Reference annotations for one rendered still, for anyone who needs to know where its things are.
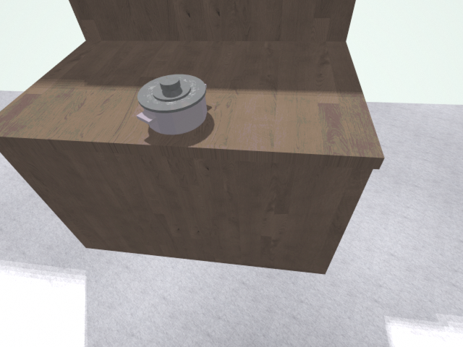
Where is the knob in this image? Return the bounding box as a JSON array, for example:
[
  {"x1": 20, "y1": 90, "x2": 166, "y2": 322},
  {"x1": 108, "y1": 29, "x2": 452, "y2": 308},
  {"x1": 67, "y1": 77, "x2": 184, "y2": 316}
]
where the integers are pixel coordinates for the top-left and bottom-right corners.
[{"x1": 159, "y1": 75, "x2": 180, "y2": 92}]

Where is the lid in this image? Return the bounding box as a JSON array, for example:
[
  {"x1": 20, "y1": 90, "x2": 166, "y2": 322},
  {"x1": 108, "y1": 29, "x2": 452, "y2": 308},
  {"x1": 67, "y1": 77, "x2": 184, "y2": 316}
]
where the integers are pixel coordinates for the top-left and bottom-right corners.
[{"x1": 137, "y1": 74, "x2": 206, "y2": 113}]

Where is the table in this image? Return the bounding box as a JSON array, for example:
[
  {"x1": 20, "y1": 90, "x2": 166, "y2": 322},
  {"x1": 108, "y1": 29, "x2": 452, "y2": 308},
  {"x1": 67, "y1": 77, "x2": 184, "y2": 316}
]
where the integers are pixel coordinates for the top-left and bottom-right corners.
[{"x1": 0, "y1": 0, "x2": 384, "y2": 275}]

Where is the pot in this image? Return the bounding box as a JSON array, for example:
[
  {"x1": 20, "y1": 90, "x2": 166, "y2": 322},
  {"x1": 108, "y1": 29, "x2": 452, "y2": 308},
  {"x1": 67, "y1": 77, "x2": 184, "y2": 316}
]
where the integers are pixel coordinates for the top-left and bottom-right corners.
[{"x1": 137, "y1": 84, "x2": 207, "y2": 135}]

